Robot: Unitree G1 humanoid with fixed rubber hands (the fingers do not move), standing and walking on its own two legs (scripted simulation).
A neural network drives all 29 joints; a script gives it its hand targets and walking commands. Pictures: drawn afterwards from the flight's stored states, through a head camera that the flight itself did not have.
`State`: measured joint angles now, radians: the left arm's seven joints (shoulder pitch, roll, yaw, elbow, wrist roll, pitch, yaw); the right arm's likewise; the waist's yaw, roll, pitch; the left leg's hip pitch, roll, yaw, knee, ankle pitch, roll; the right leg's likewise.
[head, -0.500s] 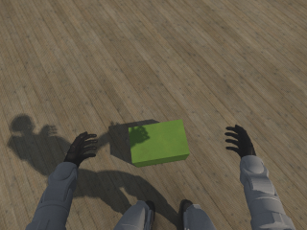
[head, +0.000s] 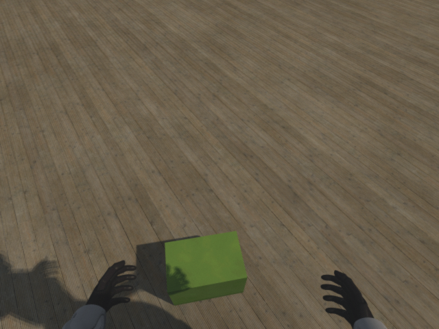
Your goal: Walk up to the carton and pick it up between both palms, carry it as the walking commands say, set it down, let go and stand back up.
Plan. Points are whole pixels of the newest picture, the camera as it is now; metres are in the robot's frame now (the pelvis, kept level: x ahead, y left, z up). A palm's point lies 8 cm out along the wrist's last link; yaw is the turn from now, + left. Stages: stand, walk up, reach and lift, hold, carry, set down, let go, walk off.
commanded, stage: let go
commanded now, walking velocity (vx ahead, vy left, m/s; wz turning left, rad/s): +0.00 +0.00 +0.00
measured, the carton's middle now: (205, 268) +0.43 +0.08 -0.67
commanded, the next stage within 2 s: stand in 0.30 s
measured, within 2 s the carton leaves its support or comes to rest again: neither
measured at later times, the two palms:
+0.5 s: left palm (65, 312) +0.15 +0.30 -0.08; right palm (376, 328) +0.14 -0.26 -0.07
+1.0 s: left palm (62, 306) +0.17 +0.32 -0.09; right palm out of the picture +0.13 -0.27 -0.08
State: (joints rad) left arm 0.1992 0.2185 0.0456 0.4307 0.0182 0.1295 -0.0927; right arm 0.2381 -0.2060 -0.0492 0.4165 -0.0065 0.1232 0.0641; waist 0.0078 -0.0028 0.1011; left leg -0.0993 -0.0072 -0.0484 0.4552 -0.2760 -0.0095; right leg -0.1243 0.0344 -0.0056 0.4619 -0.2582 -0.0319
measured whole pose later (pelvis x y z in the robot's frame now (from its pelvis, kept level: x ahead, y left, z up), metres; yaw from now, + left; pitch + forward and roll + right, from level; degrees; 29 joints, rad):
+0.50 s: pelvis +0.01 +0.02 +0.00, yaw -1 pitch -1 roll +0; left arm 0.21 0.33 0.06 0.61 0.04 0.05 -0.01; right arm 0.21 -0.31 -0.05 0.66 -0.05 0.03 0.00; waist 0.01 -0.02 0.01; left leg -0.18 -0.03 -0.03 0.51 -0.31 0.02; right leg -0.21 0.02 0.01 0.50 -0.29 0.00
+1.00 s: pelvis +0.03 +0.03 +0.00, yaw -2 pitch -1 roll +0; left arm 0.15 0.36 0.02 0.81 0.03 0.00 0.02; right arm 0.16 -0.34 -0.03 0.85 -0.03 0.00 -0.02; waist -0.01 -0.02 0.00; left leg -0.11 -0.03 -0.01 0.42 -0.29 0.03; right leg -0.15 0.01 0.04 0.43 -0.27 0.01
